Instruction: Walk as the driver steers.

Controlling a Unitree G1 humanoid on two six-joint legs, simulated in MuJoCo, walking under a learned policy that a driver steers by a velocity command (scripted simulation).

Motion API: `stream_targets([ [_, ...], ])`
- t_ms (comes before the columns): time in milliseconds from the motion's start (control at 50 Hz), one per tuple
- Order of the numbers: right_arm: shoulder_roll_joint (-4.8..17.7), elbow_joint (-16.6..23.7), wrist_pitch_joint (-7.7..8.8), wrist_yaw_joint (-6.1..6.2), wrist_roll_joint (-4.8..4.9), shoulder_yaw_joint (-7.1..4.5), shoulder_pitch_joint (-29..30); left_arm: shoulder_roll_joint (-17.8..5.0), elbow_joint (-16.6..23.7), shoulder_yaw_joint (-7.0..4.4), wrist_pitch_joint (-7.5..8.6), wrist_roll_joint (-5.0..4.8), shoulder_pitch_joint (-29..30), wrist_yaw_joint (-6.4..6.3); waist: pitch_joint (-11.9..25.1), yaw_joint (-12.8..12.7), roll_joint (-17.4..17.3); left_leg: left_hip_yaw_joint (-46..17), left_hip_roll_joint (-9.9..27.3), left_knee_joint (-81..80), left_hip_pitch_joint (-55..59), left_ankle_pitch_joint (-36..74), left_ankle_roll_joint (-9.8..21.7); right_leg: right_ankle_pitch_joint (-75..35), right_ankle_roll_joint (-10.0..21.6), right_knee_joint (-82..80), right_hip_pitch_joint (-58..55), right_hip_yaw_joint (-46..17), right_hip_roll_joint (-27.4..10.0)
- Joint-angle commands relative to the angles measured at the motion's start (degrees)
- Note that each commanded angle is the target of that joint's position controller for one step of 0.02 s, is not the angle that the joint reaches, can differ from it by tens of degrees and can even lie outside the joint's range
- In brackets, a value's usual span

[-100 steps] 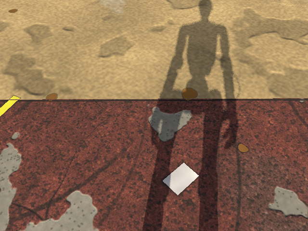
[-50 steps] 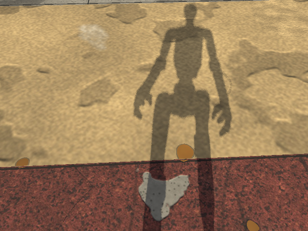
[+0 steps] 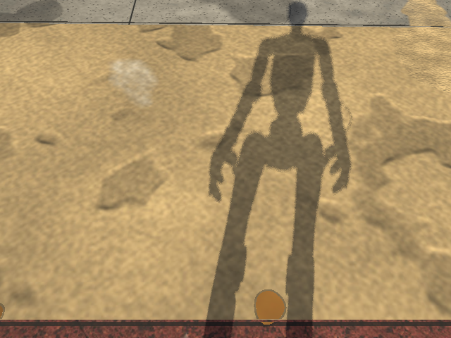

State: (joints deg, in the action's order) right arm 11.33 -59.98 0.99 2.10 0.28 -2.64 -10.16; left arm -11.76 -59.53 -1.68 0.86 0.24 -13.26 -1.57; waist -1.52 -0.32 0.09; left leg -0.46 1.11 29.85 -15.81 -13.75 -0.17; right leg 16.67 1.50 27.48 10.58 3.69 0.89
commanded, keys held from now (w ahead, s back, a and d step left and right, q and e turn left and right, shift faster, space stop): w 1.00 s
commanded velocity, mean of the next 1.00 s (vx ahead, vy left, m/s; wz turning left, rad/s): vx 0.41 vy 0.00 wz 0.00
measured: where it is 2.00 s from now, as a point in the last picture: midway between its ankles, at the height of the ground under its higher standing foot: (217, 220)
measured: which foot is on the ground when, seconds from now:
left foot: down 0.00-0.76, up 0.78-1.00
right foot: down 0.00-0.26, up 0.28-0.74, down 0.76-1.00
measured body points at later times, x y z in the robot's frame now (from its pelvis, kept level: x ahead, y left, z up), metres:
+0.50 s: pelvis +0.14 +0.05 +0.01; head +0.15 +0.07 +0.46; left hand +0.27 +0.31 -0.12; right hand +0.10 -0.19 -0.13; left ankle +0.07 +0.13 -0.74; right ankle +0.22 -0.12 -0.66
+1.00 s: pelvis +0.42 -0.02 +0.01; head +0.43 -0.02 +0.46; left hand +0.45 +0.24 -0.13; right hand +0.52 -0.29 -0.12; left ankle +0.45 +0.15 -0.65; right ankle +0.44 -0.10 -0.74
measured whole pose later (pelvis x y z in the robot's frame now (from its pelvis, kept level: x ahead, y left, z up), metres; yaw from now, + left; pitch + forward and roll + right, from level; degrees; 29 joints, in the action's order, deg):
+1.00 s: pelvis +0.42 -0.02 +0.01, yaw +0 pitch +0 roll -2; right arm 14.6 -54.8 5.1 1.2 1.3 -4.2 -10.2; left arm -12.6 -58.9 -3.0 5.9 0.4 -15.4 1.9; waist -1.4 -1.9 -2.1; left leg -2.1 7.6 63.9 -34.5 -13.9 3.0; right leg 7.7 5.0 18.0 10.7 4.8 4.4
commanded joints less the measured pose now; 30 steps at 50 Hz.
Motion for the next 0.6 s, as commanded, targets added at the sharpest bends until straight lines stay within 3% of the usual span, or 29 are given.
stream_targets([
  [20, 7.07, 0.41, 0.07, 0.19, 0.77, -1.62, -2.49, -5.60, 0.41, -1.43, -0.02, -0.73, -3.37, -0.19, 1.10, 0.12, 0.04, -0.75, 0.35, -1.91, 2.19, -9.55, 4.74, 11.59, 3.04, -3.87, 4.23, -2.27, -1.75],
  [60, 6.44, 1.28, 1.05, 0.11, 1.15, -1.51, -1.16, -6.05, 0.64, -1.61, 0.85, -1.47, -4.55, -0.32, -4.75, -0.59, 1.84, -1.52, 0.33, -1.16, -5.37, -20.84, 5.80, 22.62, 5.86, -6.56, 5.95, -7.53, -5.16],
  [100, 4.45, 2.90, 3.10, -0.58, 1.39, -1.08, 2.35, -8.31, -0.40, -2.29, 2.57, -1.88, -9.12, -0.16, -6.91, -2.43, 5.87, 0.98, -0.50, 5.80, -13.77, -14.91, 5.58, 24.40, 9.79, -11.46, 0.13, -17.99, -12.35],
  [120, 3.27, 3.80, 4.03, -1.17, 1.31, -0.80, 3.79, -10.37, -0.91, -2.94, 3.23, -1.91, -10.34, -0.04, -7.17, -2.51, 9.28, 3.10, -0.84, 10.76, -17.23, -9.50, 5.38, 22.62, 12.38, -14.38, -3.27, -25.05, -17.78],
  [160, 3.76, 4.77, 5.04, -2.13, 1.16, -0.90, 5.50, -9.66, -0.79, -2.89, 4.22, -1.38, -10.23, 0.27, -7.01, -2.15, 8.61, 1.83, 1.05, 14.64, -20.15, -10.84, 6.17, 10.18, 13.96, -13.78, -6.02, -28.44, -21.63],
  [200, 3.53, 4.11, 5.29, -2.76, 1.68, -0.89, 3.32, -9.46, 0.05, -2.85, 4.34, -1.81, -7.96, 0.84, -5.53, -0.21, 7.19, 2.59, 1.53, 9.33, -15.43, -12.04, 6.76, 2.20, 11.71, -11.80, -5.71, -22.82, -19.91],
  [220, 3.64, 2.68, 5.23, -2.84, 1.94, -1.18, -0.01, -9.84, 0.82, -2.90, 3.96, -2.29, -5.18, 1.00, -4.71, 2.11, 6.46, 4.47, 0.27, 2.61, -6.27, -6.99, 6.84, 1.31, 9.47, -10.52, -0.85, -17.85, -17.01],
  [240, 4.78, 0.04, 4.94, -2.74, 1.76, -2.04, -5.77, -10.07, 1.67, -2.92, 3.63, -2.34, -2.81, 1.08, -2.69, 4.71, 5.64, 5.63, -2.09, -0.33, 6.32, -1.37, 6.56, -2.28, 7.24, -7.49, 6.14, -12.99, -13.12],
  [260, 7.45, -2.21, 4.58, -2.53, 1.26, -3.31, -13.03, -9.73, 2.86, -2.75, 3.71, -2.14, -0.09, 1.00, -0.59, 7.89, 2.11, 0.66, 0.09, -2.44, 16.02, -0.19, 7.53, -10.37, 4.51, 1.71, 12.63, -7.45, -9.01],
  [280, 13.56, -3.63, 4.50, -2.29, 1.32, -5.01, -21.19, -6.04, 4.91, -1.86, 4.22, -1.60, 1.10, 0.81, 2.01, 9.83, -13.16, -20.38, 12.40, -12.05, 25.61, -3.26, 13.29, -6.89, -0.36, 23.12, 23.88, 1.72, -1.04],
  [300, 12.34, -3.96, 5.01, -2.89, 0.56, -4.01, -24.28, -4.07, 5.70, -1.39, 5.03, -1.49, 1.33, 0.72, 4.48, 9.79, -16.48, -38.48, 20.87, -18.37, 29.90, -0.98, 18.41, 14.06, -0.53, 37.20, 32.66, -3.92, 1.98],
  [320, 8.85, -2.61, 5.58, -2.74, 0.05, -2.58, -18.85, -5.44, 5.50, -1.90, 5.53, -2.54, 0.98, 1.16, 1.38, 6.30, -9.18, -33.97, 21.26, -16.70, 27.08, -1.13, 17.15, 12.64, 1.17, 44.61, 37.07, -8.31, -2.04],
  [340, 6.85, -0.88, 5.85, -2.94, 0.20, -1.83, -13.96, -5.80, 5.09, -1.99, 5.70, -3.13, 0.46, 1.59, -0.29, 4.13, -6.19, -26.58, 18.69, -16.89, 23.64, 0.23, 14.71, 6.82, 2.56, 45.09, 37.19, -8.23, -4.62],
  [360, 6.59, 0.18, 5.92, -3.24, 0.25, -1.41, -10.88, -5.94, 4.88, -2.30, 5.74, -2.89, 0.93, 1.54, -1.68, 2.85, -3.97, -21.11, 16.63, -18.25, 20.62, 2.32, 13.02, 1.69, 3.14, 42.50, 36.78, -7.42, -6.53],
  [400, 4.75, 0.43, 5.47, -3.32, -0.10, -0.47, -10.04, -6.29, 4.69, -3.09, 5.06, -2.12, 1.42, 1.49, -2.41, 1.44, -4.51, -12.35, 12.78, -19.84, 16.18, 11.34, 10.21, -3.84, 2.82, 36.54, 32.01, -5.97, -8.34],
  [440, 5.52, -0.32, 5.10, -2.75, -0.44, -0.39, -12.98, -4.75, 4.93, -3.07, 4.27, -1.72, 2.57, 1.70, -2.28, 1.41, -4.67, -8.52, 11.28, -20.62, 15.61, 17.92, 10.30, -6.87, 1.52, 33.23, 31.36, -4.15, -7.92],
  [500, 7.66, -0.16, 4.80, -1.65, -0.63, -0.54, -14.13, -3.54, 7.89, -2.60, 3.82, -1.42, 10.24, 1.68, -4.28, 2.29, -3.69, -6.08, 11.03, -22.45, 14.16, 20.16, 10.66, -12.35, -0.10, 22.69, 32.98, -3.44, -7.48],
  [600, 8.53, -0.65, 4.70, -1.12, -0.04, -0.94, -17.14, -3.36, 10.87, -1.72, 3.99, -1.80, 19.90, 2.85, -6.62, 4.41, -4.52, -2.85, 11.02, -24.69, 13.87, 16.54, 10.44, -20.01, 0.19, 8.62, 28.62, -1.56, -5.16],
])
Keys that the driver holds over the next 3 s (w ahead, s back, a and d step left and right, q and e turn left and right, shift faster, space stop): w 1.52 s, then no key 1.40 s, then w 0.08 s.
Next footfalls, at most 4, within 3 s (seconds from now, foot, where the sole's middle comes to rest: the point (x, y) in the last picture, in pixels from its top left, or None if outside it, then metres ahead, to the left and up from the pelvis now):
0.76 right None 0.48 -0.10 -0.77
1.34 left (189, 249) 0.79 0.15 -0.77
1.82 right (250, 195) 1.02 -0.06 -0.77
2.10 left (182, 212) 0.94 0.18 -0.77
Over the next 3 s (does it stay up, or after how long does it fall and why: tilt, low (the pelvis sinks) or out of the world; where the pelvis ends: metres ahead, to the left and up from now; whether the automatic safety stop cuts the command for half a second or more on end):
stays up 0.95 0.07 0.00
